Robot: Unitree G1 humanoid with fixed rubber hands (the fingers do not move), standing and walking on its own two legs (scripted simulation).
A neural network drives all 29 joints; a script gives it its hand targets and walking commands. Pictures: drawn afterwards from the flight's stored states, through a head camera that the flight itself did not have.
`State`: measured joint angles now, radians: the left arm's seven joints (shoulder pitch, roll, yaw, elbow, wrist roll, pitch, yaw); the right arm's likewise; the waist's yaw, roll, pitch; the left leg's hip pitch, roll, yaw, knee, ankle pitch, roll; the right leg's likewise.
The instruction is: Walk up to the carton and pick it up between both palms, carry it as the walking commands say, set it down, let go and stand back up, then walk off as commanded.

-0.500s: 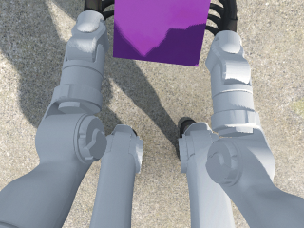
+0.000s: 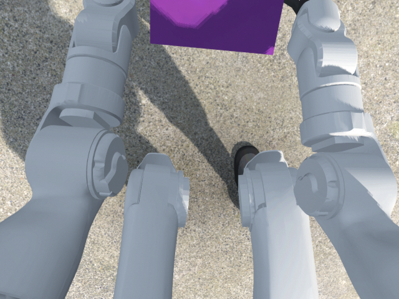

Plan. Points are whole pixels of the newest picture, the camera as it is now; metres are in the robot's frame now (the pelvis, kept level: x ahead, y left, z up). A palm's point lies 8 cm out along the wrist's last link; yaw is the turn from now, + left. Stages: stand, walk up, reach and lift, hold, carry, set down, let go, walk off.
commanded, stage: set down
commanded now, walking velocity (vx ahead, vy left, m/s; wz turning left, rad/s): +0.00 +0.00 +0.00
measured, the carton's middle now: out of the picture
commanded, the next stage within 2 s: none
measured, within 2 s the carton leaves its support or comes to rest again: rests again in 0.92 s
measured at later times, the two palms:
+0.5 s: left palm out of the picture +0.56 +0.11 -0.17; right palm (311, 13) +0.52 -0.15 -0.18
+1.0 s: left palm out of the picture +0.57 +0.12 -0.19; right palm (308, 9) +0.53 -0.15 -0.19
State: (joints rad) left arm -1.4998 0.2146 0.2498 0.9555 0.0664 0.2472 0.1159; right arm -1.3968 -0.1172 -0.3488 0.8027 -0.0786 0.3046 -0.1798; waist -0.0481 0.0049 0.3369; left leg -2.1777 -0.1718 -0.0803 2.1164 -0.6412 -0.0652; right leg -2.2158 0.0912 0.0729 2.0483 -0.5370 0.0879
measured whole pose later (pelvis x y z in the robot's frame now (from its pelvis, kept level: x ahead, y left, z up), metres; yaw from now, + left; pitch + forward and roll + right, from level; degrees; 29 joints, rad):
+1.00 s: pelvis +0.01 +0.00 -0.01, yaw +0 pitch +42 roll -2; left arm -1.52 0.23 0.32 1.09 0.13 0.19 0.04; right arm -1.39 -0.09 -0.50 0.90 -0.19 0.22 -0.07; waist -0.05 0.02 0.29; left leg -2.21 -0.17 -0.07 2.15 -0.66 -0.06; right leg -2.25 0.09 0.08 2.09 -0.57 0.10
